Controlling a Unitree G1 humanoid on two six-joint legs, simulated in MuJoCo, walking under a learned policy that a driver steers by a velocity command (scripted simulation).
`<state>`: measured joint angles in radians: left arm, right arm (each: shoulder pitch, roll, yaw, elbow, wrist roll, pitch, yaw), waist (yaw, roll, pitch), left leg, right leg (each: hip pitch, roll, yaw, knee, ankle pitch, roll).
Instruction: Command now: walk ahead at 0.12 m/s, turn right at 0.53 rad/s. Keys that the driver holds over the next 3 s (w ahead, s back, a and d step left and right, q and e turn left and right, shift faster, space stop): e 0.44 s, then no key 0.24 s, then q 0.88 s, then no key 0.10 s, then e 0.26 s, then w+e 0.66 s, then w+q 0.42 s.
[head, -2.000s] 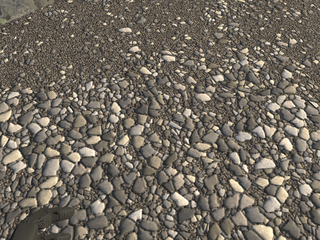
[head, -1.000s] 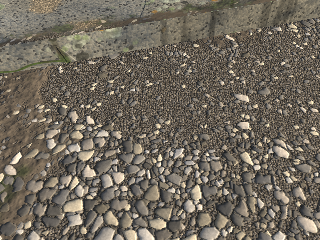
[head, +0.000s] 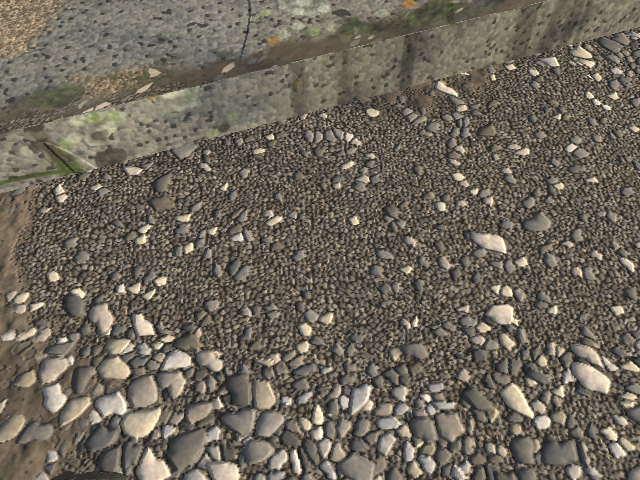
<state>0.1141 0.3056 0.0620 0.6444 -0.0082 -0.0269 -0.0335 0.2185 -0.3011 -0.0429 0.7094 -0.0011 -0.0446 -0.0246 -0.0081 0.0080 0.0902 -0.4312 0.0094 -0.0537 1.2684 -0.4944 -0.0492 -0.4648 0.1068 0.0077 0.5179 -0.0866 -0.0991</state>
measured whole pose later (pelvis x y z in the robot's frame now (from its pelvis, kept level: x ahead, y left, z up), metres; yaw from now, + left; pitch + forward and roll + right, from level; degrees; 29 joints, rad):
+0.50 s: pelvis +0.08 +0.06 +0.02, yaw -18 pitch +1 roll -1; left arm 0.17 0.35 0.10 0.65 -0.02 0.06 0.02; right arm 0.17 -0.26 -0.05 0.67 -0.02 -0.01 -0.03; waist -0.01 -0.04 0.04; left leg -0.30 0.02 -0.01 0.49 -0.22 0.00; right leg -0.54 0.10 0.12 1.13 -0.45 0.07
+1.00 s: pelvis +0.07 +0.03 +0.01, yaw -15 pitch +0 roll -1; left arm 0.15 0.23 0.05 0.69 0.01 0.02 0.03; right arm 0.25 -0.32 -0.07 0.76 0.02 0.04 -0.02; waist -0.02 0.02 0.03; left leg -0.43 0.04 -0.01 0.94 -0.52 -0.07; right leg -0.20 -0.01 -0.08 0.52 -0.32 -0.03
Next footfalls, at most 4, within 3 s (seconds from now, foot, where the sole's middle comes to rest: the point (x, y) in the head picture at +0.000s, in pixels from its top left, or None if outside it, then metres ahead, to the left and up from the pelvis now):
0.34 left None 0.18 0.16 -0.76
0.72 right None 0.06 -0.08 -0.76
1.16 left None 0.15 0.16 -0.76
1.70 right None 0.16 -0.06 -0.76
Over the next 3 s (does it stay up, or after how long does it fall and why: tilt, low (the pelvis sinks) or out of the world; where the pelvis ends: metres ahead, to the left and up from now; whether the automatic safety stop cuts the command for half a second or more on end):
stays up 0.57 -0.12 0.00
